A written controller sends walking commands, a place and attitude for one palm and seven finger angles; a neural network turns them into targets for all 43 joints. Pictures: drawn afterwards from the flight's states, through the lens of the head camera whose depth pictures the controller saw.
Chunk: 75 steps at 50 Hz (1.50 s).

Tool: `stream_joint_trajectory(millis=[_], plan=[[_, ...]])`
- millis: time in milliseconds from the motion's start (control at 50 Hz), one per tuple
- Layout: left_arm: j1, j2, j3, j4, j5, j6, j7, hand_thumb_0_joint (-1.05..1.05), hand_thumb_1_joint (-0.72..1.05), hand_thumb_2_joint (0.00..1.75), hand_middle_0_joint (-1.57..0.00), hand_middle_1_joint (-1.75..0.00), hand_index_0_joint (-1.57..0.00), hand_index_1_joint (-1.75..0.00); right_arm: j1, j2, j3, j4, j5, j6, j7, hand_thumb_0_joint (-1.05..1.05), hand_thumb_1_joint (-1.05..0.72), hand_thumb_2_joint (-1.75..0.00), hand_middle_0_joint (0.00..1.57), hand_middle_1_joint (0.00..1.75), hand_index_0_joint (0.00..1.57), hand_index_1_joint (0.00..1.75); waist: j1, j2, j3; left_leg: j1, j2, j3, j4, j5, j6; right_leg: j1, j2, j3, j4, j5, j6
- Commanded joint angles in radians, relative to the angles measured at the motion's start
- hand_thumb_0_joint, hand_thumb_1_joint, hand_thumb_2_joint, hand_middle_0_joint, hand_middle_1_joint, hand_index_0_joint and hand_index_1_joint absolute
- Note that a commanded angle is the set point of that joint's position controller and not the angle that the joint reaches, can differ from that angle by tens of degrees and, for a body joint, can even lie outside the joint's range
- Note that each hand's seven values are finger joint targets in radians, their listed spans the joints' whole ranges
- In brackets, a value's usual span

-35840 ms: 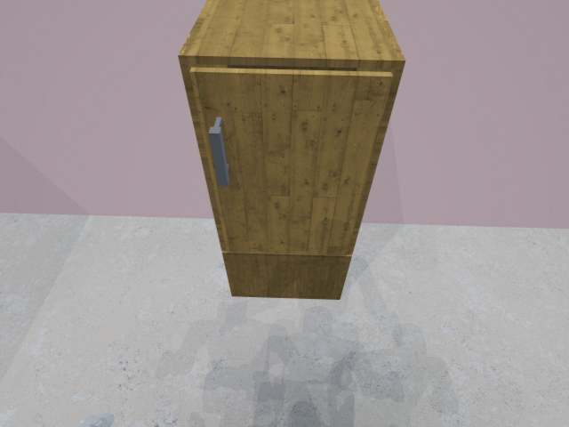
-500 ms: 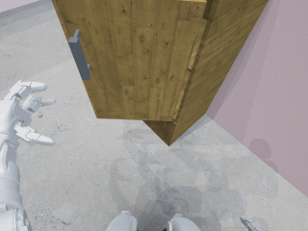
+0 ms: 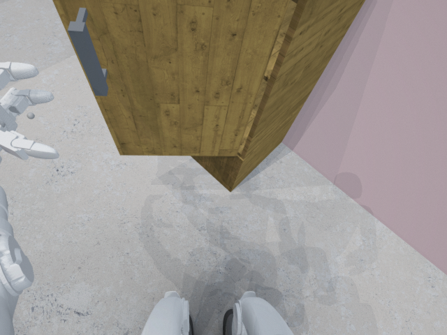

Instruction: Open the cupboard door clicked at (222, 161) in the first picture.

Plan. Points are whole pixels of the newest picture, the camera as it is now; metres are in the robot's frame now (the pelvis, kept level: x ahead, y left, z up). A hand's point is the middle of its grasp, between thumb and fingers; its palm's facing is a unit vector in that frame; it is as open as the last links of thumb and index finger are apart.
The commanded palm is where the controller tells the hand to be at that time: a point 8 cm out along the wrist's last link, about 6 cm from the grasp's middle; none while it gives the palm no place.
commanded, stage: move the hooked fingers beside the handle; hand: left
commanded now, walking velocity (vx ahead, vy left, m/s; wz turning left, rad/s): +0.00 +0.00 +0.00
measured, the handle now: (92, 55) +0.60 +0.23 +0.07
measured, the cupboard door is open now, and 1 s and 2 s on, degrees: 46 46 46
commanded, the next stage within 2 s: slide the fingers in behind the handle in 1.30 s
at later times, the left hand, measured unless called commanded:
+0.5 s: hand (39, 75) +0.53 +0.30 +0.08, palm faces +0.04 -1.00 +0.00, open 14.0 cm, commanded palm +0.53 +0.33 +0.07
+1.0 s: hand (40, 76) +0.53 +0.31 +0.07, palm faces +0.04 -1.00 +0.00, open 14.0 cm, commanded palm +0.53 +0.33 +0.06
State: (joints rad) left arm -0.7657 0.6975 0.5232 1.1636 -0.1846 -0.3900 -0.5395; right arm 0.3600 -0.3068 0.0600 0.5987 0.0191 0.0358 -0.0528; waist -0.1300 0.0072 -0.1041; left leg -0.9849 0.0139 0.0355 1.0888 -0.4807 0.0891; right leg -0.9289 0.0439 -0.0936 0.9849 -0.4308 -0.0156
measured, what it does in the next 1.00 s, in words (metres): stands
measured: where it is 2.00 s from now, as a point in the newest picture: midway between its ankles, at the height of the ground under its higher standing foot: outside the picture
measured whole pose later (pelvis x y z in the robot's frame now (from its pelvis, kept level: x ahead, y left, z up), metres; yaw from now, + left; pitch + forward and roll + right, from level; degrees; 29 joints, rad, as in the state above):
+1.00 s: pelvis +0.01 +0.00 -0.01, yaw -1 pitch +27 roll -8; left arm -1.00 0.87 0.53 1.27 -0.09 -0.30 -0.51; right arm 0.41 -0.30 0.10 0.59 0.00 0.12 -0.03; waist -0.21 0.03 -0.09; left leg -1.10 0.03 0.00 1.12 -0.50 0.09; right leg -1.02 0.07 -0.12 0.96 -0.43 -0.01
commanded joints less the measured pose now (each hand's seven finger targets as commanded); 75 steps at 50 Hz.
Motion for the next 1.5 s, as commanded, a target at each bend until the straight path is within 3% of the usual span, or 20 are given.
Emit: stream_joint_trajectory(millis=[0, 60, 120, 220, 260, 480, 560, 640, 680, 780, 840, 860, 980, 1060, 1160, 1240, 1260, 1300, 1380, 1480], plan=[[-0.433, 0.331, 0.024, -0.195, -0.014, -0.063, 0.000, 0.00, -0.50, 0.30, -0.30, -1.20, -0.30, -1.20, 0.157, -0.207, -0.082, -0.045, -0.005, -0.009, -0.014, 0.00, -0.90, -0.90, 0.20, 0.30, 0.20, 0.30, -0.007, 0.220, -0.470, 0.498, 0.040, -0.167, -0.132, 0.472, -0.096, 0.011, 0.022, 0.043, -0.074, 0.184, -0.021], [-0.445, 0.365, 0.043, -0.191, -0.006, -0.053, 0.003, 0.00, -0.50, 0.30, -0.30, -1.20, -0.30, -1.20, 0.176, -0.214, -0.083, -0.042, -0.010, 0.002, -0.013, 0.00, -0.90, -0.90, 0.20, 0.30, 0.20, 0.30, -0.007, 0.223, -0.509, 0.532, 0.048, -0.182, -0.125, 0.542, -0.105, 0.001, 0.025, 0.036, -0.070, 0.197, -0.020], [-0.488, 0.344, 0.010, -0.168, 0.004, -0.035, 0.008, 0.00, -0.50, 0.30, -0.30, -1.20, -0.30, -1.20, 0.183, -0.210, -0.077, -0.034, -0.008, 0.018, -0.010, 0.00, -0.90, -0.90, 0.20, 0.30, 0.20, 0.30, -0.031, 0.226, -0.464, 0.520, 0.050, -0.182, -0.125, 0.526, -0.102, -0.025, 0.026, 0.033, -0.079, 0.192, -0.016], [-0.559, 0.418, 0.032, -0.112, 0.037, -0.020, 0.037, 0.00, -0.50, 0.30, -0.30, -1.20, -0.30, -1.20, 0.204, -0.220, -0.066, -0.037, -0.015, 0.026, -0.013, 0.00, -0.90, -0.90, 0.20, 0.30, 0.20, 0.30, -0.054, 0.224, -0.445, 0.459, 0.047, -0.182, -0.113, 0.471, -0.096, -0.034, 0.027, 0.034, -0.072, 0.181, -0.016], [-0.586, 0.461, 0.054, -0.121, 0.046, -0.029, 0.041, 0.00, -0.50, 0.30, -0.30, -1.20, -0.30, -1.20, 0.212, -0.224, -0.064, -0.038, -0.019, 0.027, -0.013, 0.00, -0.90, -0.90, 0.20, 0.30, 0.20, 0.30, -0.050, 0.255, -0.491, 0.489, 0.051, -0.190, -0.103, 0.515, -0.104, -0.039, 0.030, 0.032, -0.062, 0.192, -0.019], [-0.735, 0.498, 0.011, -0.018, 0.088, 0.026, 0.037, 0.00, -0.50, 0.30, -0.30, -1.20, -0.30, -1.20, 0.256, -0.233, -0.034, -0.029, -0.022, 0.054, -0.018, 0.00, -0.90, -0.90, 0.20, 0.30, 0.20, 0.30, -0.119, 0.275, -0.488, 0.457, 0.060, -0.207, -0.052, 0.533, -0.100, -0.124, 0.034, 0.023, -0.046, 0.199, -0.009], [-0.636, 0.554, 0.069, -0.071, 0.094, 0.029, 0.037, 0.00, -0.50, 0.30, -0.30, -1.20, -0.30, -1.20, 0.277, -0.233, -0.042, -0.043, -0.029, 0.057, -0.009, 0.00, -0.90, -0.90, 0.20, 0.30, 0.20, 0.30, -0.067, 0.328, -0.592, 0.522, 0.062, -0.212, -0.049, 0.673, -0.114, -0.080, 0.037, 0.020, -0.038, 0.244, -0.013], [-0.636, 0.540, 0.072, -0.095, 0.082, 0.033, 0.031, 0.00, -0.50, 0.30, -0.30, -1.20, -0.30, -1.20, 0.277, -0.226, -0.045, -0.045, -0.028, 0.066, -0.003, 0.00, -0.90, -0.90, 0.20, 0.30, 0.20, 0.30, -0.079, 0.286, -0.561, 0.478, 0.061, -0.192, -0.043, 0.650, -0.097, -0.051, 0.044, 0.022, -0.044, 0.268, -0.010], [-0.632, 0.581, 0.098, -0.101, 0.087, 0.033, 0.035, 0.00, -0.50, 0.30, -0.30, -1.20, -0.30, -1.20, 0.276, -0.231, -0.048, -0.044, -0.028, 0.064, -0.002, 0.00, -0.90, -0.90, 0.20, 0.30, 0.20, 0.30, -0.076, 0.283, -0.553, 0.455, 0.060, -0.183, -0.044, 0.618, -0.093, -0.033, 0.045, 0.027, -0.049, 0.263, -0.008], [-0.637, 0.571, 0.104, -0.146, 0.086, 0.009, 0.043, 0.00, -0.50, 0.30, -0.30, -1.20, -0.30, -1.20, 0.280, -0.224, -0.053, -0.027, -0.030, 0.064, 0.006, 0.00, -0.90, -0.90, 0.20, 0.30, 0.20, 0.30, -0.069, 0.341, -0.577, 0.540, 0.067, -0.198, -0.051, 0.688, -0.107, -0.054, 0.049, 0.022, -0.057, 0.261, -0.012], [-0.620, 0.457, 0.032, -0.150, 0.065, 0.014, 0.028, 0.00, -0.50, 0.30, -0.30, -1.20, -0.30, -1.20, 0.283, -0.213, -0.052, -0.023, -0.026, 0.074, 0.011, 0.00, -0.90, -0.90, 0.20, 0.30, 0.20, 0.30, -0.081, 0.345, -0.557, 0.592, 0.070, -0.204, -0.059, 0.741, -0.109, -0.083, 0.051, 0.016, -0.071, 0.271, -0.011], [-0.590, 0.483, 0.057, -0.129, 0.065, 0.021, 0.026, 0.00, -0.50, 0.30, -0.30, -1.20, -0.30, -1.20, 0.282, -0.220, -0.057, -0.019, -0.026, 0.075, 0.009, 0.00, -0.90, -0.90, 0.20, 0.30, 0.20, 0.30, -0.074, 0.318, -0.549, 0.579, 0.071, -0.205, -0.060, 0.728, -0.108, -0.074, 0.051, 0.016, -0.076, 0.266, -0.009], [-0.635, 0.462, 0.023, -0.075, 0.068, 0.027, 0.041, 0.00, -0.50, 0.30, -0.30, -1.20, -0.30, -1.20, 0.259, -0.219, -0.047, -0.024, -0.022, 0.074, 0.000, 0.00, -0.90, -0.90, 0.20, 0.30, 0.20, 0.30, -0.098, 0.265, -0.452, 0.466, 0.057, -0.184, -0.068, 0.562, -0.089, -0.070, 0.047, 0.023, -0.081, 0.231, -0.011], [-0.652, 0.487, 0.035, -0.118, 0.075, -0.008, 0.055, 0.00, -0.50, 0.30, -0.30, -1.20, -0.30, -1.20, 0.255, -0.218, -0.048, -0.027, -0.024, 0.064, -0.001, 0.00, -0.90, -0.90, 0.20, 0.30, 0.20, 0.30, -0.087, 0.327, -0.517, 0.513, 0.058, -0.188, -0.056, 0.630, -0.104, -0.067, 0.044, 0.025, -0.062, 0.252, -0.015], [-0.654, 0.494, 0.033, -0.075, 0.081, 0.005, 0.051, 0.00, -0.50, 0.30, -0.30, -1.20, -0.30, -1.20, 0.248, -0.222, -0.043, -0.030, -0.022, 0.065, -0.004, 0.00, -0.90, -0.90, 0.20, 0.30, 0.20, 0.30, -0.092, 0.302, -0.502, 0.486, 0.058, -0.193, -0.048, 0.622, -0.100, -0.071, 0.042, 0.023, -0.053, 0.249, -0.012], [-0.663, 0.472, 0.028, -0.129, 0.071, -0.002, 0.049, 0.00, -0.50, 0.30, -0.30, -1.20, -0.30, -1.20, 0.253, -0.217, -0.046, -0.032, -0.024, 0.069, -0.001, 0.00, -0.90, -0.90, 0.20, 0.30, 0.20, 0.30, -0.085, 0.330, -0.552, 0.543, 0.061, -0.203, -0.044, 0.672, -0.107, -0.082, 0.044, 0.020, -0.049, 0.257, -0.013], [-0.636, 0.508, 0.059, -0.121, 0.073, 0.001, 0.050, 0.00, -0.50, 0.30, -0.30, -1.20, -0.30, -1.20, 0.252, -0.222, -0.050, -0.031, -0.025, 0.067, -0.001, 0.00, -0.90, -0.90, 0.20, 0.30, 0.20, 0.30, -0.074, 0.315, -0.569, 0.528, 0.061, -0.198, -0.042, 0.667, -0.105, -0.059, 0.044, 0.024, -0.051, 0.263, -0.012], [-0.651, 0.501, 0.050, -0.094, 0.073, 0.010, 0.051, 0.00, -0.50, 0.30, -0.30, -1.20, -0.30, -1.20, 0.249, -0.218, -0.045, -0.030, -0.023, 0.066, -0.001, 0.00, -0.90, -0.90, 0.20, 0.30, 0.20, 0.30, -0.089, 0.268, -0.528, 0.467, 0.056, -0.184, -0.042, 0.602, -0.090, -0.035, 0.046, 0.027, -0.055, 0.264, -0.007], [-0.661, 0.536, 0.059, -0.077, 0.085, 0.013, 0.053, 0.00, -0.50, 0.30, -0.30, -1.20, -0.30, -1.20, 0.245, -0.221, -0.038, -0.032, -0.021, 0.060, -0.005, 0.00, -0.90, -0.90, 0.20, 0.30, 0.20, 0.30, -0.091, 0.270, -0.510, 0.416, 0.052, -0.178, -0.041, 0.534, -0.082, -0.032, 0.046, 0.032, -0.053, 0.243, -0.010], [-0.687, 0.458, 0.003, -0.088, 0.071, 0.003, 0.045, 0.00, -0.50, 0.30, -0.30, -1.20, -0.30, -1.20, 0.250, -0.216, -0.036, -0.022, -0.019, 0.061, -0.003, 0.00, -0.90, -0.90, 0.20, 0.30, 0.20, 0.30, -0.104, 0.310, -0.518, 0.475, 0.058, -0.194, -0.046, 0.541, -0.092, -0.091, 0.045, 0.024, -0.053, 0.223, -0.011]])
